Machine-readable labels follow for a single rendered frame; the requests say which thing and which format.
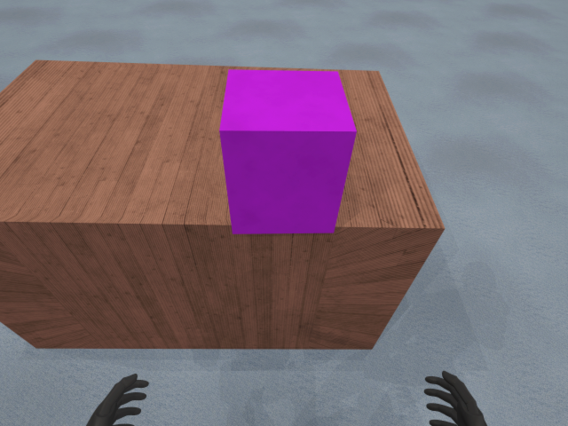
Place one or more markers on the carton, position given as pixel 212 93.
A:
pixel 287 139

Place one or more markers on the pedestal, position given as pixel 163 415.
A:
pixel 115 228

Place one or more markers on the left robot hand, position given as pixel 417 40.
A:
pixel 107 412

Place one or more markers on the right robot hand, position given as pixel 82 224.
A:
pixel 464 412

